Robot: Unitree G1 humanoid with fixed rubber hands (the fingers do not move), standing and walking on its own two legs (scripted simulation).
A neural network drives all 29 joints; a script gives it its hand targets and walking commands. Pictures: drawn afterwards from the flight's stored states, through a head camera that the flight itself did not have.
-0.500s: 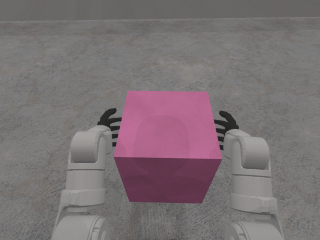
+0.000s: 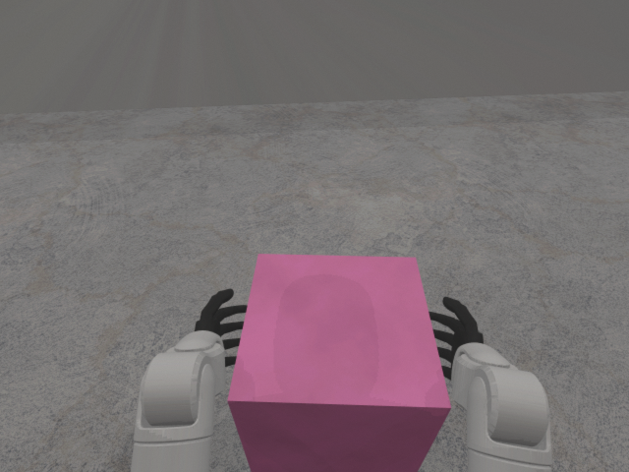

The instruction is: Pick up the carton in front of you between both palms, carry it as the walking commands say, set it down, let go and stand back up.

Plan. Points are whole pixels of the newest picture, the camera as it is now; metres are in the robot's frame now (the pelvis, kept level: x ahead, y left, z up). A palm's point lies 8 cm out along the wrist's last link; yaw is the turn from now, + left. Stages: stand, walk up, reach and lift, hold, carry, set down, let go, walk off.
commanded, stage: carry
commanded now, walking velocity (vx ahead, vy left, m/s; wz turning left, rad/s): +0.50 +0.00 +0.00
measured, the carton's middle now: (333, 373) +0.29 -0.01 +0.01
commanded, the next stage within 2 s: none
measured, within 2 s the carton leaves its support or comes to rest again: neither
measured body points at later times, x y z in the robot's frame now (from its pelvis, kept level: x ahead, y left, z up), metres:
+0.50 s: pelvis +0.29 +0.04 +0.01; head +0.27 +0.05 +0.46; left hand +0.57 +0.18 +0.07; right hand +0.56 -0.12 +0.07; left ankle +0.35 +0.12 -0.73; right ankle +0.15 -0.08 -0.65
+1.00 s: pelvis +0.60 -0.02 +0.02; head +0.60 -0.04 +0.47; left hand +0.87 +0.14 +0.08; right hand +0.88 -0.17 +0.07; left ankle +0.53 +0.11 -0.64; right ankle +0.63 -0.10 -0.73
